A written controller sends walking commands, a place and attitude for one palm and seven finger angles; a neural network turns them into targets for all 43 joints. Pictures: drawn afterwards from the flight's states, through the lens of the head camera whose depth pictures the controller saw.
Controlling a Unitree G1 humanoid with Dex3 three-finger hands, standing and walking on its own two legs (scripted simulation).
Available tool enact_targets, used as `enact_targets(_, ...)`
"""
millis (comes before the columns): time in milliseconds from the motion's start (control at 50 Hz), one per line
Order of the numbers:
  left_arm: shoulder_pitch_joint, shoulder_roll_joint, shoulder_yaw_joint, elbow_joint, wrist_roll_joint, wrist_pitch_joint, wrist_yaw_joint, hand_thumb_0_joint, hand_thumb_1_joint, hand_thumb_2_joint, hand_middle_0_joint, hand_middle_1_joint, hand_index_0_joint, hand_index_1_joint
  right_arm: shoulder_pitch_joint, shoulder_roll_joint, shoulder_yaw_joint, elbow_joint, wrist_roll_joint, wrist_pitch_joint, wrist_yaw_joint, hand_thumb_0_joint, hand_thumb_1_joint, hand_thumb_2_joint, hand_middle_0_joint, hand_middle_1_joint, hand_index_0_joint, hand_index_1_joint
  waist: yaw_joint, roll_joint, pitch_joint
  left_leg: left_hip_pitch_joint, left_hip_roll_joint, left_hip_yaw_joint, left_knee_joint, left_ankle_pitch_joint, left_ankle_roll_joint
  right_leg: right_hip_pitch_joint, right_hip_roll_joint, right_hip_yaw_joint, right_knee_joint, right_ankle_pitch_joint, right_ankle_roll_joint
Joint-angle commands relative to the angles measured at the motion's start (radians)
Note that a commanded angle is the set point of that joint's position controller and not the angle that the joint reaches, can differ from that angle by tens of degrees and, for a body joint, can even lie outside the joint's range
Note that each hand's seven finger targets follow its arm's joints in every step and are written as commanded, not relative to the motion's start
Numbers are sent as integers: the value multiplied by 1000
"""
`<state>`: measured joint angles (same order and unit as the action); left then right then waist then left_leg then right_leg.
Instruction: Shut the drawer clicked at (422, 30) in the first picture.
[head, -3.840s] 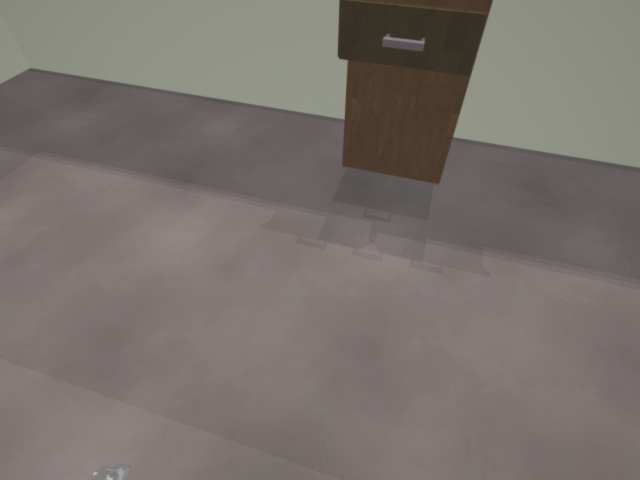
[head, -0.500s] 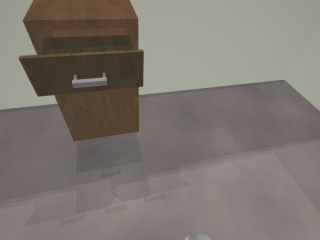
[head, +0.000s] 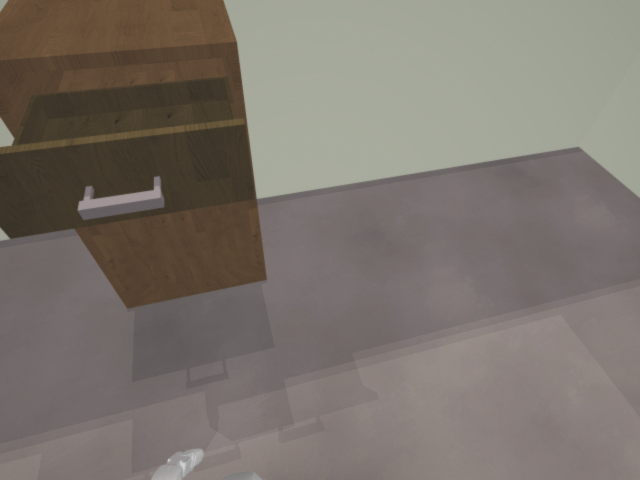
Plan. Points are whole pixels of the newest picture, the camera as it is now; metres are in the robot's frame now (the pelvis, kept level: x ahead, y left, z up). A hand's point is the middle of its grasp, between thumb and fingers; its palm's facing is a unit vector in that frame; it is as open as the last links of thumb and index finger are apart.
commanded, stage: turn to face it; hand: left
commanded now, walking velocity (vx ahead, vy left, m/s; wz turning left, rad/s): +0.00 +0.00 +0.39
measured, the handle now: (123, 195) +0.57 +0.35 +0.00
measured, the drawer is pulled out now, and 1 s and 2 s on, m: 0.27 0.27 0.27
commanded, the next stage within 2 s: take the last steps up to it in 0.36 s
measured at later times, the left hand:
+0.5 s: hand out of the picture +0.00 +0.25 -0.16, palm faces +0.21 -0.94 -0.26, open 7.4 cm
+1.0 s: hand out of the picture -0.04 +0.13 -0.15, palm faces +0.35 -0.93 -0.13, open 7.4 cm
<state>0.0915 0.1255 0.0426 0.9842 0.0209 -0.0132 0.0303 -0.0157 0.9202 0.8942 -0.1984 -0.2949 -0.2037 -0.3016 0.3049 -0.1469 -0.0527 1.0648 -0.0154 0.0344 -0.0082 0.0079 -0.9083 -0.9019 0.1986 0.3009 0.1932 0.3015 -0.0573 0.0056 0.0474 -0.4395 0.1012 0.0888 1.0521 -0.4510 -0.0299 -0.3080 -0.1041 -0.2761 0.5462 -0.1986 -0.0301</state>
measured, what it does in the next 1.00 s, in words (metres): steps on the spot: left foot, then right foot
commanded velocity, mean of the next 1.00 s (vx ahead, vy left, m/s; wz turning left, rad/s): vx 0.17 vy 0.00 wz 0.16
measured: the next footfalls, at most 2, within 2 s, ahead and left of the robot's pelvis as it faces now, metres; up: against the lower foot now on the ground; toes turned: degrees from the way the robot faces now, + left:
left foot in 0.12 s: +0.08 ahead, +0.11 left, +0.00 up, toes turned +12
right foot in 0.66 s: +0.07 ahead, -0.09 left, +0.00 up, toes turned +7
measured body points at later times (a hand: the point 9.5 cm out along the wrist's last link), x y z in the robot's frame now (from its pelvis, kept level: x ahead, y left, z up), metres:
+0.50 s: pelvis +0.02 +0.04 +0.02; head +0.03 +0.06 +0.46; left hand -0.01 +0.30 -0.14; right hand +0.12 -0.19 -0.13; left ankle +0.04 +0.11 -0.73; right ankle +0.02 -0.12 -0.67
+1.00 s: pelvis +0.08 +0.03 +0.02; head +0.09 +0.03 +0.47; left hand -0.06 +0.19 -0.14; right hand +0.16 -0.19 -0.14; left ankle +0.11 +0.18 -0.69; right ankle +0.03 -0.10 -0.73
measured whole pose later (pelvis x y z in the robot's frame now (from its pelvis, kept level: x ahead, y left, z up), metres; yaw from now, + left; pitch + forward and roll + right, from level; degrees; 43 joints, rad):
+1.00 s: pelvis +0.08 +0.03 +0.02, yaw +14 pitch -1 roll +0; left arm 0.47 0.07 0.02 1.14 0.03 -0.06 0.01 0.00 0.90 0.89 -0.20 -0.29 -0.20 -0.30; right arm 0.25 -0.18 -0.06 1.08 -0.02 0.02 0.02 0.01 -0.91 -0.90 0.20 0.30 0.19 0.30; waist 0.03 0.01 0.03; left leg -0.49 0.09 0.06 0.81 -0.25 0.00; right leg -0.01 -0.03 -0.12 0.32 -0.30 0.00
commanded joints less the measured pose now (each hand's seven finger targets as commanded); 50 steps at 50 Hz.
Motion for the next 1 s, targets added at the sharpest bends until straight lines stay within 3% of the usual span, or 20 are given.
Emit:
enact_targets(0,59,201,45,-53,11,13,12,0,900,900,-200,-300,-200,-300,41,-36,-7,-79,-5,2,12,0,-900,-900,200,300,200,300,46,-139,-33,58,4,26,-155,10,-1,-20,-282,159,-261,-50,-82)
enact_targets(60,53,206,48,-65,3,29,9,0,900,900,-200,-300,-200,-300,73,-69,-11,-97,-9,-6,14,0,-900,-900,200,300,200,300,17,-71,-40,192,-17,47,-425,154,6,-60,-241,103,-114,-126,-30)
enact_targets(80,66,181,42,-75,-6,39,3,0,900,900,-200,-300,-200,-300,78,-112,-20,-102,-13,-11,15,0,-900,-900,200,300,200,300,12,67,-16,225,19,-42,-573,162,24,-131,-177,77,5,-197,12)
enact_targets(100,78,125,35,-106,-13,47,-6,0,900,900,-200,-300,-200,-300,88,-210,-39,-129,-21,-18,12,0,-900,-900,200,300,200,300,4,326,12,198,220,-374,-766,162,117,-244,-47,45,204,-334,82)
enact_targets(120,11,128,31,-140,-5,49,-11,0,900,900,-200,-300,-200,-300,75,-272,-51,-147,-28,-21,2,0,-900,-900,200,300,200,300,-25,343,30,114,323,-551,-867,166,219,-260,11,139,416,-407,84)
enact_targets(160,33,146,44,-115,7,47,-15,0,900,900,-200,-300,-200,-300,-21,-246,-42,-158,-19,-30,-14,0,-900,-900,200,300,200,300,26,231,-8,154,258,-465,-846,150,202,-311,1,260,598,-288,75)
enact_targets(200,94,150,42,-71,6,40,-20,0,900,900,-200,-300,-200,-300,-77,-205,-26,-171,-13,-46,-20,0,-900,-900,200,300,200,300,55,125,-48,249,176,-295,-785,386,169,-293,0,263,601,-175,89)
enact_targets(240,127,151,37,-44,-1,41,-18,0,900,900,-200,-300,-200,-300,-69,-191,-19,-160,-2,-52,-22,0,-900,-900,200,300,200,300,57,100,-80,320,149,-216,-759,603,169,-260,4,260,569,-142,100)
enact_targets(340,130,160,28,-36,-6,46,-6,0,900,900,-200,-300,-200,-300,-28,-205,-23,-133,1,-42,-21,0,-900,-900,200,300,200,300,34,82,-107,432,164,-234,-739,705,208,-227,18,259,455,-197,112)
enact_targets(440,120,157,22,-34,-5,51,-2,0,900,900,-200,-300,-200,-300,-45,-208,-28,-118,-4,-27,-17,0,-900,-900,200,300,200,300,21,105,-66,371,166,-285,-765,528,221,-162,29,256,335,-251,101)
enact_targets(540,182,124,2,1,3,31,-10,0,900,900,-200,-300,-200,-300,-49,-200,-27,-94,-11,-31,-10,0,-900,-900,200,300,200,300,30,120,-52,266,141,-351,-823,77,212,-28,60,229,153,-258,65)
enact_targets(600,301,112,-1,50,6,12,-15,0,900,900,-200,-300,-200,-300,-67,-180,-24,-79,-4,-31,-7,0,-900,-900,200,300,200,300,85,74,-10,73,80,-308,-790,-135,162,208,77,199,-89,-143,47)
enact_targets(620,360,140,6,68,14,2,-12,0,900,900,-200,-300,-200,-300,-77,-142,-20,-79,0,-33,-4,0,-900,-900,200,300,200,300,114,-39,29,-52,0,-236,-655,-155,115,305,16,288,-215,-213,27)
enact_targets(640,395,206,19,69,23,-5,-4,0,900,900,-200,-300,-200,-300,-84,-79,-8,-98,10,-37,2,0,-900,-900,200,300,200,300,124,-257,67,-203,-129,-92,-406,-105,61,320,-188,592,-378,-452,-58)
enact_targets(660,406,247,25,52,11,-3,-1,0,900,900,-200,-300,-200,-300,-144,-101,-10,-139,-4,-37,12,0,-900,-900,200,300,200,300,141,-239,105,-230,-124,-72,-234,-88,56,211,-318,736,-486,-571,-130)
enact_targets(680,383,237,29,54,4,-22,3,0,900,900,-200,-300,-200,-300,-160,-126,-20,-131,-12,-34,18,0,-900,-900,200,300,200,300,126,-261,132,-238,-87,-112,-132,-11,60,145,-302,766,-515,-596,-131)
enact_targets(720,309,158,12,48,2,-40,0,0,900,900,-200,-300,-200,-300,-101,-125,-29,-88,-13,-35,28,0,-900,-900,200,300,200,300,66,-162,164,-217,-49,-106,-47,136,50,115,-218,567,-470,-394,-94)
enact_targets(780,342,118,2,62,-1,-60,-2,0,900,900,-200,-300,-200,-300,-67,-84,-25,-60,-13,-38,31,0,-900,-900,200,300,200,300,59,-95,113,-191,-29,-74,-21,225,26,169,-164,403,-418,-100,-81)
enact_targets(900,424,123,9,118,6,-67,-2,0,900,900,-200,-300,-200,-300,-163,-55,-17,-91,-7,-47,32,0,-900,-900,200,300,200,300,95,-125,102,-189,-3,-20,-187,209,16,234,-180,354,-382,71,-115)
enact_targets(980,428,139,15,140,9,-57,-2,0,900,900,-200,-300,-200,-300,-200,-34,-6,-100,-3,-65,37,0,-900,-900,200,300,200,300,106,-162,87,-44,-29,21,-364,175,40,209,-176,322,-321,130,-111)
